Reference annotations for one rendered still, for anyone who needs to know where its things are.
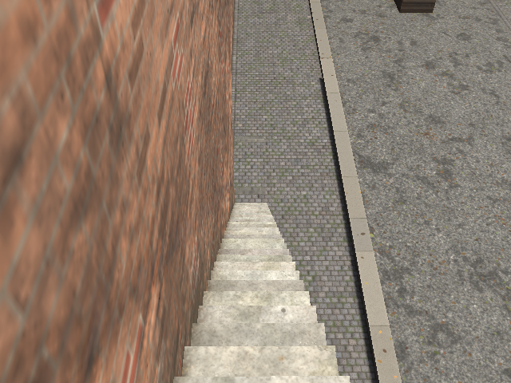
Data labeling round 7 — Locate stairs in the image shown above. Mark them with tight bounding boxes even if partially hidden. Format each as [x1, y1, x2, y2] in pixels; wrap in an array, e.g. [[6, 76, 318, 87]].
[[173, 203, 351, 383]]

